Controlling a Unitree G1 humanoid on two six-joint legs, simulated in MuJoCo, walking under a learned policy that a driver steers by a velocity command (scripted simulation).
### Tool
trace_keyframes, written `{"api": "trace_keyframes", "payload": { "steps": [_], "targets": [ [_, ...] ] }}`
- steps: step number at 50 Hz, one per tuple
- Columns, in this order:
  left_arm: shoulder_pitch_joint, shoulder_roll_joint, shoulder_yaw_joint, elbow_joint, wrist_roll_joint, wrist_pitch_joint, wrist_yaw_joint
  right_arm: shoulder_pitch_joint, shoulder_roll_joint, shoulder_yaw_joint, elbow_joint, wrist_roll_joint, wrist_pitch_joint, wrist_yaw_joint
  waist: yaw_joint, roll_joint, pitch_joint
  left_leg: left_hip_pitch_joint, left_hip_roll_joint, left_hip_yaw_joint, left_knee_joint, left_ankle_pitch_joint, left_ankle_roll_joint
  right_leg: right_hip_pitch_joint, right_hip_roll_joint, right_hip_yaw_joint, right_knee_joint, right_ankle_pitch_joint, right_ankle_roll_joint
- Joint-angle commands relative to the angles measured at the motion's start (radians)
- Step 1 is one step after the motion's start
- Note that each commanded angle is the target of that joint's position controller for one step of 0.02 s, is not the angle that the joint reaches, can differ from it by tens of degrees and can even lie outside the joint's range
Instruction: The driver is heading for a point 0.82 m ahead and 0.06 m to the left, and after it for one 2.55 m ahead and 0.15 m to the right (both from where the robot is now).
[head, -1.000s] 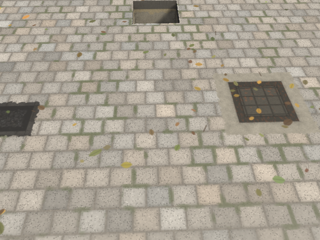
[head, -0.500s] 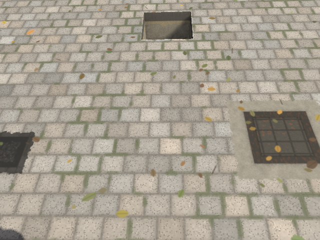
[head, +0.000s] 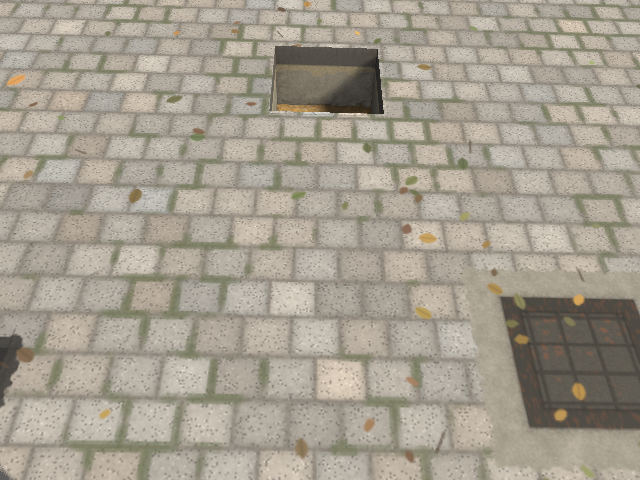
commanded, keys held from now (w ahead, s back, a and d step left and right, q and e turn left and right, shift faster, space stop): w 0.50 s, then w+q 0.50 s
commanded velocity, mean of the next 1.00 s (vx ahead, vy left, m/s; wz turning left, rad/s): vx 0.50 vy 0.00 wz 0.18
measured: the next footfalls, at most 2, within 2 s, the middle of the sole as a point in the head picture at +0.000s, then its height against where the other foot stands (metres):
right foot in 0.42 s outside the picture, level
left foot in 0.98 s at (273, 386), level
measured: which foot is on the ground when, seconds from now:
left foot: down 0.00-0.44, up 0.46-0.96, down 0.98-1.00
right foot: up 0.00-0.40, down 0.42-1.00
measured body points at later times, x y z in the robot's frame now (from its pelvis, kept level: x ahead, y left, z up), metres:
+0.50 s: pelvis +0.28 -0.06 -0.01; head +0.31 -0.07 +0.44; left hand +0.44 +0.19 -0.11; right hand +0.26 -0.32 -0.16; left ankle +0.11 +0.08 -0.65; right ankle +0.36 -0.15 -0.74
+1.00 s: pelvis +0.55 -0.01 -0.02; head +0.58 +0.01 +0.43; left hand +0.49 +0.26 -0.17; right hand +0.78 -0.21 -0.12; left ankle +0.64 +0.10 -0.74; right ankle +0.37 -0.15 -0.72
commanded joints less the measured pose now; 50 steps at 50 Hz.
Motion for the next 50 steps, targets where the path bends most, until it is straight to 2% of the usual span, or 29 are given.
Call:
{"api": "trace_keyframes", "payload": {
  "steps": [1, 4, 6, 9, 12, 15, 18, 19, 20, 21, 22, 23, 24, 25, 26, 27, 29, 31, 34, 37, 42, 44, 46, 47, 48, 49, 50],
  "targets": [
    [0.045, 0.051, 0.023, -0.051, 0.008, 0.010, 0.010, 0.025, -0.082, -0.013, -0.024, -0.007, -0.017, 0.003, 0.022, 0.109, -0.056, 0.141, 0.262, -0.290, -0.292, 0.101, 0.173, -0.143, -0.096, 0.043, -0.040, 0.083, -0.002],
    [-0.035, 0.056, 0.029, -0.082, 0.017, 0.023, 0.015, 0.075, -0.128, -0.023, 0.002, -0.006, -0.019, -0.014, 0.019, 0.082, -0.011, 0.140, 0.260, -0.231, -0.332, 0.174, 0.185, -0.227, -0.106, 0.034, -0.167, 0.196, 0.024],
    [-0.109, 0.053, 0.030, -0.106, 0.021, 0.021, 0.013, 0.108, -0.133, -0.023, 0.014, -0.002, -0.013, -0.026, 0.001, 0.077, 0.001, 0.174, 0.250, -0.200, -0.339, 0.196, 0.170, -0.273, -0.104, 0.029, -0.282, 0.304, 0.035],
    [-0.211, 0.034, 0.023, -0.133, 0.017, 0.015, 0.002, 0.150, -0.138, -0.022, 0.030, 0.005, -0.006, -0.035, -0.030, 0.086, 0.019, 0.196, 0.222, -0.145, -0.344, 0.189, 0.139, -0.248, -0.076, 0.002, -0.463, 0.436, 0.036],
    [-0.307, 0.029, 0.015, -0.159, 0.009, 0.011, -0.010, 0.207, -0.147, -0.023, 0.056, 0.013, 0.000, -0.037, -0.065, 0.085, 0.044, 0.257, 0.233, -0.133, -0.335, 0.158, 0.133, -0.238, -0.050, -0.019, -0.575, 0.461, 0.035],
    [-0.378, 0.034, 0.010, -0.192, 0.003, 0.003, -0.029, 0.248, -0.152, -0.028, 0.083, 0.016, 0.015, -0.040, -0.082, 0.088, 0.069, 0.363, 0.277, -0.143, -0.287, 0.179, 0.131, -0.268, -0.038, -0.019, -0.641, 0.395, 0.019],
    [-0.352, 0.063, 0.017, -0.201, 0.001, -0.007, -0.043, 0.233, -0.169, -0.037, 0.089, 0.019, 0.028, -0.045, -0.044, 0.111, 0.046, 0.424, 0.308, -0.149, -0.207, 0.319, 0.108, -0.186, -0.012, -0.033, -0.686, 0.289, -0.020],
    [-0.288, 0.086, 0.028, -0.185, 0.003, -0.010, -0.043, 0.208, -0.178, -0.040, 0.084, 0.020, 0.032, -0.046, -0.003, 0.125, 0.005, 0.420, 0.297, -0.134, -0.137, 0.475, 0.095, -0.076, 0.019, -0.060, -0.699, 0.268, -0.037],
    [-0.150, 0.121, 0.049, -0.142, 0.007, -0.010, -0.039, 0.186, -0.167, -0.036, 0.078, 0.020, 0.037, -0.045, 0.068, 0.116, -0.075, 0.386, 0.251, -0.097, 0.018, 0.613, 0.072, 0.116, 0.054, -0.088, -0.719, 0.283, -0.063],
    [0.043, 0.184, 0.074, -0.091, 0.015, -0.010, -0.030, 0.179, -0.136, -0.022, 0.060, 0.009, 0.036, -0.045, 0.139, 0.069, -0.211, 0.220, 0.197, -0.055, 0.272, 0.508, 0.038, 0.422, -0.035, 0.009, -0.680, 0.316, -0.116],
    [0.174, 0.288, 0.099, -0.064, 0.029, -0.004, -0.025, 0.288, -0.023, 0.013, 0.046, 0.002, 0.017, -0.035, 0.117, -0.169, -0.367, -0.201, 0.027, -0.010, 0.685, 0.059, -0.040, 0.833, -0.297, 0.456, -0.732, 0.190, -0.276],
    [0.179, 0.215, 0.074, -0.061, 0.021, -0.001, -0.028, 0.278, -0.048, 0.011, 0.062, 0.014, -0.010, -0.027, 0.122, -0.208, -0.430, -0.346, -0.009, -0.160, 0.845, -0.414, -0.033, 0.871, -0.354, 0.709, -0.877, 0.110, -0.307],
    [0.088, 0.159, 0.055, -0.075, 0.015, -0.002, -0.026, 0.185, -0.136, -0.014, 0.035, 0.042, -0.026, -0.023, 0.110, -0.151, -0.275, -0.436, 0.057, -0.177, 0.908, -0.370, -0.012, 0.746, -0.317, 0.569, -0.890, 0.080, -0.248],
    [-0.003, 0.124, 0.043, -0.099, 0.016, -0.001, -0.025, 0.117, -0.143, -0.015, 0.018, 0.048, -0.030, -0.026, 0.083, -0.082, -0.176, -0.427, 0.114, -0.146, 0.875, -0.274, -0.003, 0.588, -0.277, 0.426, -0.912, 0.129, -0.212],
    [-0.069, 0.090, 0.033, -0.107, 0.022, -0.002, -0.028, 0.088, -0.130, -0.019, 0.017, 0.039, -0.023, -0.033, 0.051, -0.025, -0.103, -0.384, 0.149, -0.132, 0.808, -0.204, -0.005, 0.441, -0.240, 0.318, -0.953, 0.190, -0.190],
    [-0.103, 0.064, 0.025, -0.107, 0.031, -0.009, -0.031, 0.106, -0.115, -0.026, 0.025, 0.032, -0.006, -0.039, 0.016, -0.040, -0.070, -0.317, 0.181, -0.142, 0.749, -0.156, -0.005, 0.345, -0.206, 0.238, -0.991, 0.221, -0.166],
    [-0.097, 0.062, 0.026, -0.087, 0.037, -0.017, -0.032, 0.149, -0.065, -0.023, 0.042, 0.033, 0.027, -0.042, -0.012, -0.056, -0.048, -0.251, 0.189, -0.144, 0.709, -0.114, -0.012, 0.254, -0.186, 0.150, -1.045, 0.259, -0.163],
    [-0.066, 0.090, 0.034, -0.065, 0.043, -0.024, -0.022, 0.121, -0.063, -0.028, 0.028, 0.033, 0.041, -0.046, -0.016, -0.042, -0.016, -0.303, 0.184, -0.167, 0.663, -0.041, -0.021, 0.244, -0.186, 0.083, -1.075, 0.316, -0.168],
    [-0.035, 0.104, 0.038, -0.047, 0.045, -0.023, -0.004, 0.044, -0.068, -0.037, 0.000, 0.024, 0.042, -0.042, -0.002, -0.025, 0.006, -0.393, 0.162, -0.201, 0.525, 0.111, -0.031, 0.298, -0.185, 0.003, -1.085, 0.381, -0.150],
    [-0.034, 0.110, 0.036, -0.045, 0.040, -0.021, 0.009, -0.036, -0.056, -0.033, -0.028, 0.020, 0.036, -0.026, 0.016, -0.026, 0.025, -0.366, 0.145, -0.151, 0.362, 0.245, -0.033, 0.311, -0.166, -0.090, -1.099, 0.392, -0.120],
    [0.058, 0.127, 0.044, -0.006, 0.026, 0.001, 0.021, -0.185, -0.029, -0.014, -0.104, 0.018, 0.038, 0.002, 0.074, 0.000, 0.081, -0.424, 0.137, -0.081, 0.214, 0.221, -0.014, 0.480, -0.216, -0.158, -1.063, 0.448, -0.108],
    [0.066, 0.141, 0.050, -0.001, 0.019, 0.017, 0.023, -0.216, -0.033, -0.014, -0.138, 0.021, 0.039, 0.016, 0.073, -0.009, 0.087, -0.435, 0.126, -0.048, 0.189, 0.132, 0.004, 0.550, -0.242, -0.176, -1.009, 0.537, -0.099],
    [0.034, 0.167, 0.058, -0.014, 0.013, 0.030, 0.028, -0.192, -0.056, -0.024, -0.159, 0.022, 0.040, 0.028, 0.037, -0.039, 0.052, -0.336, 0.080, 0.013, 0.176, 0.028, 0.035, 0.569, -0.246, -0.210, -0.907, 0.821, -0.078],
    [0.020, 0.183, 0.063, -0.022, 0.010, 0.036, 0.032, -0.145, -0.079, -0.035, -0.159, 0.022, 0.043, 0.030, 0.005, -0.064, 0.009, -0.244, 0.041, 0.048, 0.185, -0.024, 0.054, 0.569, -0.243, -0.224, -0.815, 1.001, -0.066],
    [0.001, 0.193, 0.065, -0.030, 0.010, 0.045, 0.036, -0.032, -0.116, -0.056, -0.139, 0.025, 0.044, 0.030, -0.061, -0.070, -0.057, -0.089, -0.004, 0.071, 0.164, -0.035, 0.081, 0.541, -0.225, -0.242, -0.654, 1.113, -0.048],
    [-0.011, 0.189, 0.060, -0.041, 0.008, 0.046, 0.037, 0.132, -0.180, -0.091, -0.099, 0.027, 0.046, 0.019, -0.144, -0.038, -0.145, 0.170, -0.031, 0.040, 0.095, 0.026, 0.121, 0.422, -0.179, -0.259, -0.423, 1.031, -0.011],
    [0.011, 0.134, 0.040, -0.071, 0.038, 0.033, 0.032, 0.255, -0.284, -0.119, -0.076, 0.028, 0.054, -0.006, -0.153, 0.153, -0.243, 0.469, 0.178, -0.290, 0.084, 0.063, 0.195, 0.131, -0.104, -0.259, -0.083, 0.492, 0.034]
  ]
}}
